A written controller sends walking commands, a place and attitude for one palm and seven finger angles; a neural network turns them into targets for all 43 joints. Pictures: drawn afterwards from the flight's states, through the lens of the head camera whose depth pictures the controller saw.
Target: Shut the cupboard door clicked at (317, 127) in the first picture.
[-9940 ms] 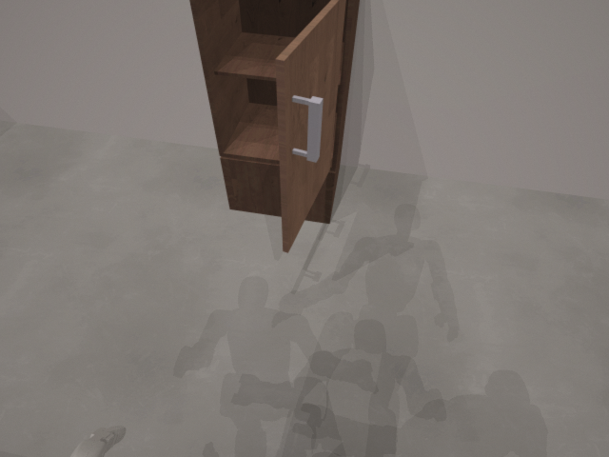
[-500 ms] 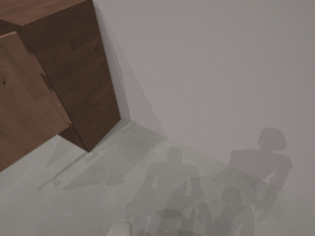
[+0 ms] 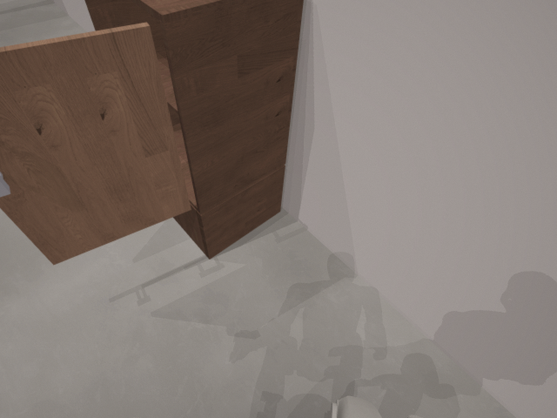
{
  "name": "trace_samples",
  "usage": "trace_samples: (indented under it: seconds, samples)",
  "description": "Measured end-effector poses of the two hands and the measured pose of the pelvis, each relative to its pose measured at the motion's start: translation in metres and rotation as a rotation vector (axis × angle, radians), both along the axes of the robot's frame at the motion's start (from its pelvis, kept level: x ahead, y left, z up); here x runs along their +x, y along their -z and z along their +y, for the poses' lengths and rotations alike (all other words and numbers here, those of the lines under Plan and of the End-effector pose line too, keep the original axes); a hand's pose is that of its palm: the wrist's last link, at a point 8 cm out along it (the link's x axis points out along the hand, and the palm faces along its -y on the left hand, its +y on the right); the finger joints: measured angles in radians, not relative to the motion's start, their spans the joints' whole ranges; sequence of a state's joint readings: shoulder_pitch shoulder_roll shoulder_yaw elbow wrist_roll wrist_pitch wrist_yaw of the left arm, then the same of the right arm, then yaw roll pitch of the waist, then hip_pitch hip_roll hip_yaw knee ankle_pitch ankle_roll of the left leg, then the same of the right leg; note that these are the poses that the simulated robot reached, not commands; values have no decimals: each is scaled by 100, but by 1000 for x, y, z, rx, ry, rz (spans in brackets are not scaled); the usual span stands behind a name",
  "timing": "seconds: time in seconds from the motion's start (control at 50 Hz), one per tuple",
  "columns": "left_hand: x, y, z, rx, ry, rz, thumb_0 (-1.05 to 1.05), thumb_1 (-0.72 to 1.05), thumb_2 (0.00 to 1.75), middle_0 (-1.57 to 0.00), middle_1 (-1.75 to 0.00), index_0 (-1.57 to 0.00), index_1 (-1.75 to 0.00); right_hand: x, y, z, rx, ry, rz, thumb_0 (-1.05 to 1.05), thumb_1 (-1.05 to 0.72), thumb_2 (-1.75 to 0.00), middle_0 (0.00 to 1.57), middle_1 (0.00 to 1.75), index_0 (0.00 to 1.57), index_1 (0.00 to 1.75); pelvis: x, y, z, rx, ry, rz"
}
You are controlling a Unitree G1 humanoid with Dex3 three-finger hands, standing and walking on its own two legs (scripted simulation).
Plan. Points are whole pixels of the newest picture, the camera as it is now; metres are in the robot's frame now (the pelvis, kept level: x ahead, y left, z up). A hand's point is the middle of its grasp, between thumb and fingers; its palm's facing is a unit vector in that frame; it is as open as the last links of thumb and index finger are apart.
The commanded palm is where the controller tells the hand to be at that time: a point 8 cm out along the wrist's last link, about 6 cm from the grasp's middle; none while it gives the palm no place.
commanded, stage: turn to face it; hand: left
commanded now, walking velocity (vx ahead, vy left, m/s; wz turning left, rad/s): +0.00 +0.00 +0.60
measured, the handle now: out of the picture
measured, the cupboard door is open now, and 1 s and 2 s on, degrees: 80 80 80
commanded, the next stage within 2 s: take the last steps up to it in 1.04 s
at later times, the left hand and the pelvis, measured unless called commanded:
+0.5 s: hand out of the picture +0.10 +0.15 -0.14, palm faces +0.28 -0.92 -0.29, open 7.4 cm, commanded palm none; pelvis +0.04 -0.07 +0.00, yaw +18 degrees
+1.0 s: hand out of the picture -0.09 +0.18 -0.17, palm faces +0.57 -0.78 -0.26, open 7.4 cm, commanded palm none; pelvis +0.00 -0.02 +0.01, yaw +32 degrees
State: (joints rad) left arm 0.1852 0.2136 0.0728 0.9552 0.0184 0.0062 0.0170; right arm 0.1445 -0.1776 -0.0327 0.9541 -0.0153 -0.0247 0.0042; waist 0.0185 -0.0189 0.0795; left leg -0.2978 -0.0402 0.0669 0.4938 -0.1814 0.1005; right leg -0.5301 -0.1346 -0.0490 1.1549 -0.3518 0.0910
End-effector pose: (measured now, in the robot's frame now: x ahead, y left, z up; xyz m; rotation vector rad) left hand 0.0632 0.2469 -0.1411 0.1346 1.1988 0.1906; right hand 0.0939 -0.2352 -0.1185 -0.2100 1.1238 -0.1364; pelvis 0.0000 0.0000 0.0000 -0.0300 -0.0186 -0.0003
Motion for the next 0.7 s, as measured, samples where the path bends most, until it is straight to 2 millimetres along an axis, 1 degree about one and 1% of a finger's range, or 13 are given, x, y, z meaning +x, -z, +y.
trace_samples:
  seconds: [0.06,0.14,0.2,0.24,0.28,0.32,0.36,0.42,0.48,0.52,0.58,0.62,0.7]
  samples:
    - [37,-12,2,18,-2,-84,1,91,90,-20,-30,-20,-30,0,0,-5,-1,8,33,0,-93,-90,20,30,21,30,10,-3,-3,1,-33,6]
    - [68,-23,-2,36,-7,-140,1,91,90,-20,-30,-20,-30,-4,2,-15,1,11,83,0,-92,-90,20,30,21,30,23,-4,-11,4,-75,14]
    - [81,-27,-9,47,-12,-156,1,91,90,-20,-30,-20,-30,-8,6,-26,1,13,125,0,-92,-90,20,30,21,30,30,-4,-20,7,-106,20]
    - [86,-30,-16,55,-19,-162,1,91,90,-20,-30,-20,-30,-10,10,-35,3,9,156,0,-91,-90,20,30,21,30,34,-3,-28,10,-130,25]
    - [88,-32,-25,63,-32,-168,1,91,90,-20,-30,-20,-30,-11,15,-45,6,-1,188,0,-91,-90,20,30,21,30,37,-2,-38,13,-157,30]
    - [85,-32,-33,76,-51,-178,1,91,90,-20,-30,-20,-30,-8,23,-57,12,-17,214,0,-91,-90,20,30,21,30,41,2,-48,23,-184,35]
    - [76,-32,-42,92,-69,-176,1,91,90,-20,-30,-20,-30,-1,30,-68,16,-35,228,1,-91,-90,20,30,21,30,42,5,-57,21,-207,30]
    - [50,-37,-51,99,-115,-138,1,91,90,-20,-30,-20,-30,16,30,-77,11,-81,230,1,-91,-90,20,30,20,30,43,1,-63,35,-260,18]
    - [21,-38,-57,101,-176,-87,1,91,90,-20,-30,-20,-30,37,27,-81,9,-136,215,1,-91,-90,20,30,20,30,44,-3,-67,50,-303,11]
    - [0,-37,-59,99,-217,-56,1,91,90,-20,-30,-20,-30,52,25,-79,8,-178,201,1,-91,-90,20,30,20,30,43,-5,-69,60,-333,9]
    - [-32,-33,-61,91,-281,-14,1,91,90,-20,-30,-20,-30,76,21,-70,-1,-250,179,1,-91,-90,20,30,20,30,39,-5,-68,70,-376,9]
    - [-55,-29,-61,82,-325,15,1,91,90,-20,-30,-20,-30,93,18,-59,-9,-302,159,1,-91,-90,20,30,20,30,36,-5,-66,71,-403,10]
    - [-105,-15,-56,55,-412,79,1,91,90,-20,-30,-20,-30,128,11,-25,-32,-413,92,1,-91,-90,20,30,20,30,26,0,-56,61,-450,14]
